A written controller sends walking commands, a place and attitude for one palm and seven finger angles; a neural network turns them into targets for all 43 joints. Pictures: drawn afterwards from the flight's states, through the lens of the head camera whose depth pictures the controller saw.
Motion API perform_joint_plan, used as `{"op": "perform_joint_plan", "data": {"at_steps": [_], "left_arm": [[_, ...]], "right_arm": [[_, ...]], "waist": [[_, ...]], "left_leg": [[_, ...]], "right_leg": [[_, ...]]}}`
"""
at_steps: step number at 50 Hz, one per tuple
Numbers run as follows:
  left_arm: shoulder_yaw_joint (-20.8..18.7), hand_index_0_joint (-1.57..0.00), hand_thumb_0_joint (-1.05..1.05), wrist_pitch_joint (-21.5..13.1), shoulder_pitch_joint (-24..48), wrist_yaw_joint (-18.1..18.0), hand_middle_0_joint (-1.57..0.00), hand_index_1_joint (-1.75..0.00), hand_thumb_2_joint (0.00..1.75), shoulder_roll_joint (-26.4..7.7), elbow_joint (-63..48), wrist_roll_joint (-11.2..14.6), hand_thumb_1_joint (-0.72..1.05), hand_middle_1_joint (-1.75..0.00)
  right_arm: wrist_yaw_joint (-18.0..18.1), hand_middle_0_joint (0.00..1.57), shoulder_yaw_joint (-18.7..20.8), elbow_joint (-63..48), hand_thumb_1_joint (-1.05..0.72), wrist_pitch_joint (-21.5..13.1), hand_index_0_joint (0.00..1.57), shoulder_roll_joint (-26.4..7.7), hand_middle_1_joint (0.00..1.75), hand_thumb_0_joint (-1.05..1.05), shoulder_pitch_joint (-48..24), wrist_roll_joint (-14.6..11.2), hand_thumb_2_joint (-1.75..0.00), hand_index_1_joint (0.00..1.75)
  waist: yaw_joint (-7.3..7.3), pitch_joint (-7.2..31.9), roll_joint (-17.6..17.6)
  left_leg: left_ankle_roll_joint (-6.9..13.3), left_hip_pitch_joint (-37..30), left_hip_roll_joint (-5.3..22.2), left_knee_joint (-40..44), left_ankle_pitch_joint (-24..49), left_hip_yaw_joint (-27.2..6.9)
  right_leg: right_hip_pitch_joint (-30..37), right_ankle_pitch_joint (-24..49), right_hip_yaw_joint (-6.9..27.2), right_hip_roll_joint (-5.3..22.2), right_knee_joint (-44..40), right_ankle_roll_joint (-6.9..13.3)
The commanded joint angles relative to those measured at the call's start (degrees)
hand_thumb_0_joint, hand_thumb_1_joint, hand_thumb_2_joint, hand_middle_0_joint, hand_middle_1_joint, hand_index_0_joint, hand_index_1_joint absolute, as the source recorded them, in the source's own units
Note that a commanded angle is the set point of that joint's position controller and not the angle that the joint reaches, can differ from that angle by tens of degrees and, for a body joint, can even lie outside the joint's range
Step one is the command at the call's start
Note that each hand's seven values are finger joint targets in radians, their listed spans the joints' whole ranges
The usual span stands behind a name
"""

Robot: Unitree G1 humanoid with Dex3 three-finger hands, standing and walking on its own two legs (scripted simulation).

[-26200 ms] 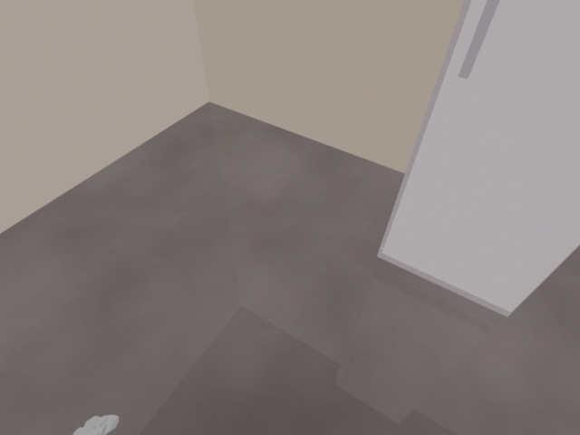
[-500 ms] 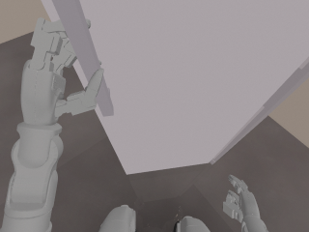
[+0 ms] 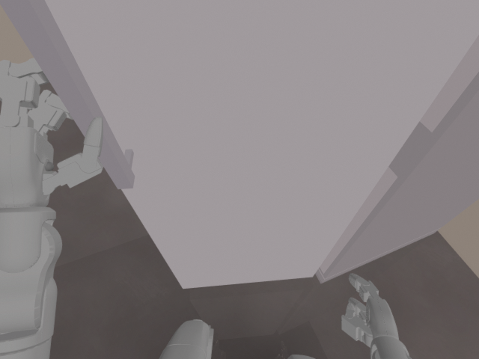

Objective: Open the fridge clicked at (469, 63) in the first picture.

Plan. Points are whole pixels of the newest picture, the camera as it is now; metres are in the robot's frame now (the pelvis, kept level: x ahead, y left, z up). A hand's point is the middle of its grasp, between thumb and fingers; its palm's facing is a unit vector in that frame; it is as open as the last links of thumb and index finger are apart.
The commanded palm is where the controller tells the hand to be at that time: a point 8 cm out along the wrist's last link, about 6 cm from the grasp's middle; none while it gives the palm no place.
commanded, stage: stop walking and hold the door back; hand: left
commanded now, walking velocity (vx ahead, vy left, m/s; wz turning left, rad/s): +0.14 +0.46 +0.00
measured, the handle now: (90, 99) +0.36 +0.19 +0.25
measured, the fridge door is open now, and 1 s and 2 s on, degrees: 73 70 70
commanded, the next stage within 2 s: loosen the grip on the handle in 1.16 s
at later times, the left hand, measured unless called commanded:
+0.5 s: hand (82, 148) +0.30 +0.18 +0.24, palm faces +0.26 -0.94 -0.23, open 8.2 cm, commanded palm +0.28 +0.25 +0.21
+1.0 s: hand (85, 136) +0.32 +0.19 +0.23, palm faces +0.20 -0.96 -0.21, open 8.1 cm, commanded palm +0.28 +0.26 +0.21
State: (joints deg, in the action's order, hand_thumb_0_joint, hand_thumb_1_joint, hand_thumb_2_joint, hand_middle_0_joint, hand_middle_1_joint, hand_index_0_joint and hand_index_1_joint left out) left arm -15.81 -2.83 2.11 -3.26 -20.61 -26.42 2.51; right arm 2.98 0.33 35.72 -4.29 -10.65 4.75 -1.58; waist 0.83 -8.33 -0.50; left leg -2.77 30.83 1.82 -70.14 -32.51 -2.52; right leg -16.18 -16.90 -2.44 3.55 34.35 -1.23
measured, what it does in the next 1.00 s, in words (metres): steps on the spot: left foot, then right foot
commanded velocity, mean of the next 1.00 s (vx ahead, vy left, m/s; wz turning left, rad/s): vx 0.12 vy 0.06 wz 0.00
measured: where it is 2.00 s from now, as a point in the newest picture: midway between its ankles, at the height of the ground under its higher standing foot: outside the picture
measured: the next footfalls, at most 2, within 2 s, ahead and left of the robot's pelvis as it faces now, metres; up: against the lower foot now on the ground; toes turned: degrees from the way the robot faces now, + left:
left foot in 0.24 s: -0.04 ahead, +0.08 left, +0.00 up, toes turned +10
right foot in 0.50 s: -0.05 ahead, -0.15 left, +0.00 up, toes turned +2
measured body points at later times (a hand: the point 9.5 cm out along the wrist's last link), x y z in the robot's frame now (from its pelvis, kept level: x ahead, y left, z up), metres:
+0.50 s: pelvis -0.09 -0.03 +0.00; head -0.09 -0.03 +0.45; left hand +0.28 +0.23 +0.25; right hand +0.08 -0.22 -0.11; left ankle -0.08 +0.07 -0.73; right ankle -0.10 -0.15 -0.73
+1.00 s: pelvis -0.10 +0.00 +0.00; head -0.08 +0.01 +0.45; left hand +0.30 +0.24 +0.24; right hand +0.00 -0.26 -0.11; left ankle -0.06 +0.12 -0.73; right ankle -0.09 -0.15 -0.73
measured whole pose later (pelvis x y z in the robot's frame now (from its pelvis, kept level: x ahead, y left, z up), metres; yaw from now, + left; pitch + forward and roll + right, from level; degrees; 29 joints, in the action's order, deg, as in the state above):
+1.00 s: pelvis -0.10 +0.00 +0.00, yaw +2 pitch -1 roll +0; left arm -13.2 -8.6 33.8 -1.5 -22.7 21.8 1.2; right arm 5.2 0.2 39.5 -1.3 -13.7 14.7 -1.9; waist 5.8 -3.2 0.0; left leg 0.0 17.5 4.1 -33.3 -14.3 7.0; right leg -13.2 -17.5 0.9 2.5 32.1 -2.8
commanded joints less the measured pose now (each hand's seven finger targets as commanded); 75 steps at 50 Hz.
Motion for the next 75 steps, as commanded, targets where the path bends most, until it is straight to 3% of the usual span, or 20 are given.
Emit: {"op": "perform_joint_plan", "data": {"at_steps": [1,9,13,17,23,26,31,36,39,42,47,53,62,63,64,65,66,68,71,75], "left_arm": [[-8.28,-0.45,0.0,-5.02,13.01,-3.97,-0.45,-1.4,0.9,-10.85,-0.52,0.41,0.9,-1.4],[-0.86,-0.45,0.0,-6.51,37.13,-4.02,-0.45,-1.4,0.9,-11.0,8.91,-0.98,0.9,-1.4],[3.76,-0.45,0.0,-7.68,47.47,-3.05,-0.45,-1.4,0.9,-8.39,16.78,-0.35,0.9,-1.4],[5.52,-0.45,0.0,-6.6,58.77,-2.11,-0.45,-1.4,0.9,-9.19,30.75,-1.3,0.9,-1.4],[5.29,-0.45,0.0,-5.11,65.43,-1.51,-0.45,-1.4,0.9,-10.33,45.88,-0.8,0.9,-1.4],[0.88,-0.45,0.0,-4.77,66.94,-1.35,-0.45,-1.4,0.9,-16.62,52.79,-0.61,0.9,-1.4],[-4.44,-0.45,0.0,-6.19,68.2,-0.93,-0.45,-1.4,0.9,-21.31,60.99,-1.63,0.9,-1.4],[-3.09,-0.45,0.0,-7.52,63.57,-0.28,-0.45,-1.4,0.9,-18.97,57.1,-1.3,0.9,-1.4],[-1.86,-0.45,0.0,-8.77,56.01,0.15,-0.45,-1.4,0.9,-14.59,50.23,-0.44,0.9,-1.4],[-1.65,-0.45,0.0,-8.53,53.2,0.74,-0.45,-1.4,0.9,-13.64,45.54,-0.05,0.9,-1.4],[-4.59,-0.45,0.0,-9.32,49.77,-0.73,-0.45,-1.4,0.9,-17.62,36.82,-0.75,0.9,-1.4],[-1.04,-0.45,0.0,-9.74,52.41,-0.32,-0.45,-1.4,0.9,-13.22,33.01,-0.15,0.9,-1.4],[1.85,-0.45,0.0,-8.45,54.91,-0.42,-0.45,-1.4,0.9,-11.32,38.92,-0.17,0.9,-1.4],[-17.68,-0.45,0.0,-10.28,95.94,0.89,-0.45,-1.4,0.9,-40.93,36.61,-7.78,0.9,-1.4],[-0.87,-0.45,0.0,-5.97,78.85,4.37,-0.45,-1.4,0.84,-14.87,59.66,-7.38,0.78,-1.4],[-1.04,-0.45,0.0,-6.25,66.38,5.32,-0.45,-1.4,0.78,-12.45,50.14,-1.64,0.66,-1.4],[1.32,-0.45,0.0,-6.89,57.16,7.12,-0.45,-1.4,0.73,-4.16,51.74,-1.58,0.54,-1.4],[-4.3,-0.45,0.0,-10.21,59.68,7.97,-0.45,-1.4,0.61,-11.34,47.17,2.53,0.3,-1.4],[6.18,-0.45,0.0,-15.53,66.93,7.53,-0.45,-1.4,0.43,-3.97,48.77,0.41,-0.07,-1.4],[3.19,-0.42,0.0,-20.14,68.11,6.21,-0.42,-1.37,0.2,-11.56,54.08,-1.67,-0.55,-1.37]], "right_arm": [[1.67,0.2,0.69,-8.32,-0.9,-1.2,0.2,-4.46,0.3,0.0,-3.18,1.04,-0.9,0.3],[1.89,0.2,0.85,-7.56,-0.9,0.76,0.2,-7.6,0.3,0.0,-0.08,0.91,-0.9,0.3],[0.94,0.2,1.6,-8.31,-0.9,1.3,0.2,-10.4,0.3,0.0,-0.4,-0.26,-0.9,0.3],[1.44,0.2,1.46,-5.55,-0.9,0.63,0.2,-10.63,0.3,0.0,1.03,-0.72,-0.9,0.3],[2.94,0.2,0.54,-3.33,-0.9,0.9,0.2,-10.74,0.3,0.0,1.82,-0.13,-0.9,0.3],[3.52,0.2,1.07,-3.67,-0.9,1.26,0.2,-10.13,0.3,0.0,1.96,0.13,-0.9,0.3],[4.04,0.2,0.5,0.11,-0.9,-0.94,0.2,-10.33,0.3,0.0,5.47,0.48,-0.9,0.3],[3.82,0.2,0.73,-0.33,-0.9,-1.29,0.2,-10.5,0.3,0.0,6.76,0.7,-0.9,0.3],[2.94,0.2,2.3,-3.19,-0.9,-1.02,0.2,-12.68,0.3,0.0,4.99,0.11,-0.9,0.3],[2.16,0.2,1.55,-5.15,-0.9,-0.07,0.2,-11.53,0.3,0.0,2.97,-0.4,-0.9,0.3],[2.5,0.2,2.33,-4.88,-0.9,0.45,0.2,-11.16,0.3,0.0,4.35,-0.23,-0.9,0.3],[2.65,0.2,1.38,-4.66,-0.9,-0.01,0.2,-10.51,0.3,0.0,2.88,-0.06,-0.9,0.3],[3.0,0.2,0.94,-3.41,-0.9,0.27,0.2,-9.88,0.3,0.0,2.72,0.06,-0.9,0.3],[0.71,0.2,5.15,-4.12,-0.9,-3.05,0.2,-10.71,0.3,0.0,3.25,1.87,-0.9,0.3],[-0.19,0.2,2.46,-2.8,-0.9,-6.5,0.2,-9.58,0.3,0.0,7.82,1.62,-0.9,0.3],[-0.34,0.2,4.13,-3.7,-0.9,-6.99,0.2,-11.56,0.3,0.0,12.2,-0.9,-0.9,0.3],[-0.27,0.2,3.19,-3.18,-0.9,-6.23,0.2,-10.04,0.3,0.0,11.02,-0.44,-0.9,0.3],[0.04,0.2,2.43,-3.65,-0.9,-6.0,0.2,-11.19,0.3,0.0,8.02,0.64,-0.9,0.3],[-0.69,0.2,1.64,-3.78,-0.9,-6.64,0.2,-10.52,0.3,0.0,8.27,0.3,-0.9,0.3],[-0.56,0.2,1.72,-3.71,-0.9,-6.6,0.2,-11.82,0.3,0.0,8.46,-0.07,-0.9,0.3]], "waist": [[-0.91,20.55,10.59],[-1.02,26.11,9.32],[-2.02,21.72,-16.11],[-0.47,18.63,-5.11],[-2.12,20.01,-5.98],[-3.16,13.38,17.18],[-2.08,18.2,14.14],[-0.95,20.53,8.55],[-1.33,22.07,-4.55],[-1.27,18.26,-3.14],[-0.12,23.23,6.55],[-0.7,25.29,-3.29],[-0.59,22.96,1.29],[-3.41,16.49,10.03],[5.42,34.19,8.47],[0.99,37.67,-4.47],[0.18,34.88,-4.81],[-1.12,32.88,-9.49],[3.7,19.45,1.59],[3.58,14.39,2.36]], "left_leg": [[0.35,-2.84,-1.0,6.02,2.01,4.52],[2.56,-18.25,-3.4,43.35,13.25,6.47],[12.11,-25.56,16.29,48.42,50.67,-9.41],[14.11,-24.38,16.3,49.64,33.1,-11.02],[9.01,-13.54,10.07,46.95,6.24,-4.2],[2.12,6.57,-1.14,15.55,2.27,3.26],[2.33,-1.13,0.65,19.08,9.13,3.52],[2.38,-19.48,-1.57,43.32,20.69,10.49],[7.32,-25.81,10.22,47.07,33.91,-3.53],[10.16,-15.74,13.48,47.11,32.64,-5.93],[1.92,-16.74,2.98,37.45,27.83,6.02],[4.72,-24.44,8.93,42.74,38.82,2.28],[3.58,-23.15,6.09,40.48,29.63,5.14],[4.57,-20.29,5.21,41.16,28.67,6.5],[3.03,-27.07,1.13,47.34,40.11,1.73],[0.15,-34.69,1.92,43.32,46.79,3.55],[-0.14,-34.95,1.95,41.59,47.36,3.12],[0.87,-34.55,0.74,41.96,35.87,3.87],[3.03,-23.56,0.86,42.4,20.61,3.48],[3.72,-16.44,-0.34,42.58,7.5,3.57]], "right_leg": [[13.16,45.99,5.38,15.92,-8.48,8.55],[13.6,35.13,10.35,17.33,-6.39,6.07],[-3.14,-8.5,-1.44,-0.34,11.07,-0.82],[-8.44,-9.14,0.67,-1.4,16.65,-0.66],[10.76,-6.56,-1.57,-2.16,-5.5,1.1],[14.1,-12.4,34.76,20.35,-24.3,13.01],[13.53,9.49,12.17,13.49,-15.25,8.49],[8.71,8.06,5.48,9.35,-10.16,5.47],[2.26,6.13,-0.78,-1.42,1.73,0.39],[7.2,-2.29,-0.38,-2.89,-1.64,-0.14],[9.53,18.46,8.46,6.98,-8.87,3.72],[5.26,15.48,1.06,-0.99,-3.14,-0.27],[2.25,14.0,4.61,1.21,-8.17,0.41],[0.97,18.31,8.97,1.08,-13.47,3.51],[0.25,22.59,-1.58,-4.33,-0.71,4.4],[-0.74,15.0,-2.36,-3.56,-1.76,4.01],[-3.63,14.25,-2.2,-3.83,-2.82,3.01],[-2.6,12.3,-0.57,-3.65,-6.15,2.95],[-7.86,4.32,-0.65,-4.2,-7.43,2.22],[-11.07,-6.26,1.08,-3.86,-7.82,2.06]]}}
